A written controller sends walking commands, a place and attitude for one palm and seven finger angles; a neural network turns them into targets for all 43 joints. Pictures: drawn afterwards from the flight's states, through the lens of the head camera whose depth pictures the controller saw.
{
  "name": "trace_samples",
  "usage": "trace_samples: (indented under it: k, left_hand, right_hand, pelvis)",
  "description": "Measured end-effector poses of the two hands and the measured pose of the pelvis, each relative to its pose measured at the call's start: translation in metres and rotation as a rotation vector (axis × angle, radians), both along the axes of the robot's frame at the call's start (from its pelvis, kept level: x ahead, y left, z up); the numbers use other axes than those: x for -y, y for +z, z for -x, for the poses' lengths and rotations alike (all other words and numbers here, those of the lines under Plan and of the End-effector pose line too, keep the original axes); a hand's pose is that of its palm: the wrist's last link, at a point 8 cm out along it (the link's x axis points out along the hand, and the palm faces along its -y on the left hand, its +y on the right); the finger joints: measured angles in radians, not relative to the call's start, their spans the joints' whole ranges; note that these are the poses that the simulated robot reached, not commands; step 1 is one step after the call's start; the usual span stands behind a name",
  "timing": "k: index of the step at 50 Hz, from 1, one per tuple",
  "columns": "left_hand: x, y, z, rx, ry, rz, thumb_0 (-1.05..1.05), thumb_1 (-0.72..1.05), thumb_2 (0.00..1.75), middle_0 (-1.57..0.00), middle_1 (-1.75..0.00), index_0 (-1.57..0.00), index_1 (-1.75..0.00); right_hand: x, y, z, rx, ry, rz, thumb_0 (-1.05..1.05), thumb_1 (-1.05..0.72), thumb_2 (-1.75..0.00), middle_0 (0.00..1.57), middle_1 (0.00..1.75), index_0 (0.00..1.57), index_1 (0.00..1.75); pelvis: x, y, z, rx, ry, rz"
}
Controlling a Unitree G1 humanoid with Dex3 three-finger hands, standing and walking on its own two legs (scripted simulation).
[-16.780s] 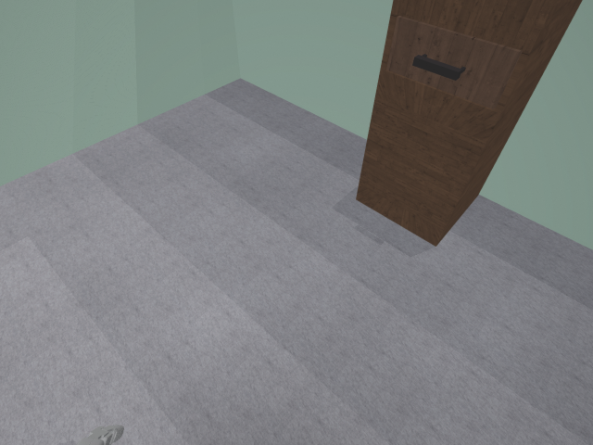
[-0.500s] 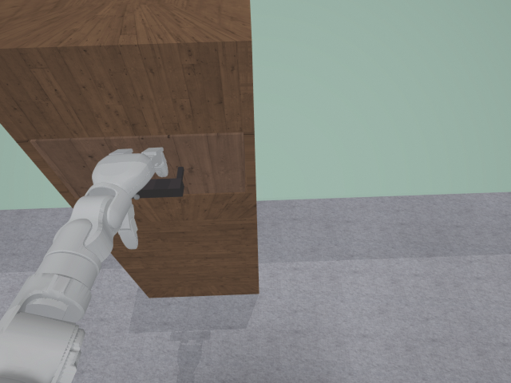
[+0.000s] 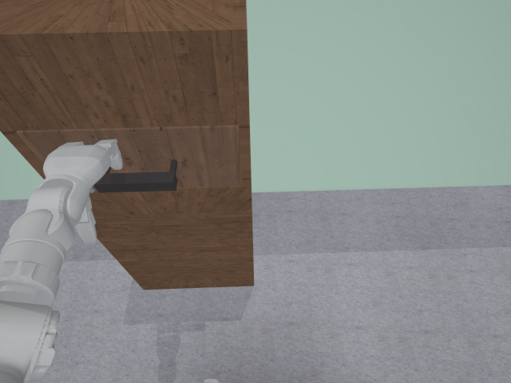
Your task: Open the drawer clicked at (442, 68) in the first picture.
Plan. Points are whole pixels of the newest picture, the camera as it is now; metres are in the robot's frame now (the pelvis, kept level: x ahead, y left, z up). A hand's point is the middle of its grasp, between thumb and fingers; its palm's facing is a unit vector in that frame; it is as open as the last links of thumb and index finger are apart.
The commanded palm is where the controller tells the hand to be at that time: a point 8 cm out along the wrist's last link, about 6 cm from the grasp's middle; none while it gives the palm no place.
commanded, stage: lower the fingers behind the handle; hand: left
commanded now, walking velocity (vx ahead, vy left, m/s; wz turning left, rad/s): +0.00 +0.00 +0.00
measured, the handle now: (138, 173) +0.48 +0.25 +0.00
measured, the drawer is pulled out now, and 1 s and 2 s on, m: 0.00 0.00 0.00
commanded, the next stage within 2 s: lift the fingers back up to retry in 1.38 s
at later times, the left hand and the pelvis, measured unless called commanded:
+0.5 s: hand (102, 193) +0.42 +0.29 +0.02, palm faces -0.14 +0.00 -0.99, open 13.8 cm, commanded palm +0.41 +0.27 +0.07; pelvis -0.01 +0.01 -0.01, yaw -2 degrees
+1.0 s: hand (109, 196) +0.43 +0.28 +0.01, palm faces -0.02 +0.04 -1.00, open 13.9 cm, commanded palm +0.41 +0.26 +0.04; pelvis -0.02 +0.01 -0.03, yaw -1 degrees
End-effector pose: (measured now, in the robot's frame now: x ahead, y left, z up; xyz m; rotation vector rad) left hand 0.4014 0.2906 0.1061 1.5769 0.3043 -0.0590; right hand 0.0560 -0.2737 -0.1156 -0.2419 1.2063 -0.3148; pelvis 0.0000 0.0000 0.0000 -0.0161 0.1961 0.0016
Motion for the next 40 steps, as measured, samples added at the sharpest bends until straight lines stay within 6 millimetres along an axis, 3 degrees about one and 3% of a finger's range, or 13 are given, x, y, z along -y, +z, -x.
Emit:
trace_samples:
  k: [5, 8, 15, 23, 29, 35, 40]
  left_hand:
    - [0.039, -0.018, -0.005, 0.077, -0.219, 0.114, 0.0, -0.49, 0.3, -0.32, -1.2, -0.32, -1.2]
    - [0.049, -0.025, -0.011, 0.187, -0.251, 0.145, 0.0, -0.49, 0.3, -0.32, -1.2, -0.32, -1.2]
    - [0.042, -0.035, -0.012, 0.324, -0.132, 0.038, 0.0, -0.49, 0.3, -0.39, -1.26, -0.33, -1.21]
    - [0.006, -0.03, -0.008, 0.133, 0.103, -0.026, 0.0, -0.49, 0.3, -0.35, -1.22, -0.33, -1.21]
    - [0.006, -0.027, -0.007, 0.064, -0.006, -0.009, 0.0, -0.49, 0.3, -0.31, -1.2, -0.32, -1.2]
    - [0.003, -0.035, 0.0, 0.145, -0.072, 0.037, 0.0, -0.49, 0.3, -0.27, -1.2, -0.3, -1.19]
    - [0.004, -0.042, 0.003, 0.227, -0.073, 0.029, 0.0, -0.49, 0.3, -0.26, -1.23, -0.3, -1.19]
  right_hand:
    - [0.012, 0.0, 0.004, -0.026, -0.007, 0.049, 0.01, -0.9, -0.89, 0.2, 0.3, 0.2, 0.3]
    - [0.013, -0.004, 0.007, -0.029, -0.023, 0.052, 0.01, -0.91, -0.89, 0.2, 0.3, 0.2, 0.3]
    - [-0.007, -0.025, 0.014, -0.056, -0.03, -0.039, 0.01, -0.91, -0.89, 0.2, 0.3, 0.2, 0.3]
    - [-0.03, -0.026, 0.021, -0.039, -0.056, -0.103, 0.01, -0.91, -0.89, 0.2, 0.3, 0.2, 0.3]
    - [-0.019, -0.017, 0.031, -0.043, -0.049, -0.04, 0.01, -0.9, -0.89, 0.2, 0.3, 0.2, 0.3]
    - [-0.005, -0.018, 0.037, -0.082, -0.036, 0.007, 0.01, -0.9, -0.89, 0.2, 0.3, 0.2, 0.3]
    - [-0.004, -0.025, 0.034, -0.099, -0.019, 0.002, 0.01, -0.91, -0.89, 0.2, 0.3, 0.2, 0.3]
  pelvis:
    - [-0.005, -0.008, 0.001, -0.031, -0.003, 0.007]
    - [-0.007, -0.014, 0.003, -0.064, -0.014, 0.008]
    - [-0.009, -0.022, 0.008, -0.101, -0.033, 0.008]
    - [-0.007, -0.013, 0.009, -0.063, -0.03, 0.004]
    - [-0.008, -0.013, 0.009, -0.055, -0.02, 0.01]
    - [-0.012, -0.022, 0.011, -0.08, -0.015, 0.017]
    - [-0.014, -0.028, 0.013, -0.103, -0.01, 0.022]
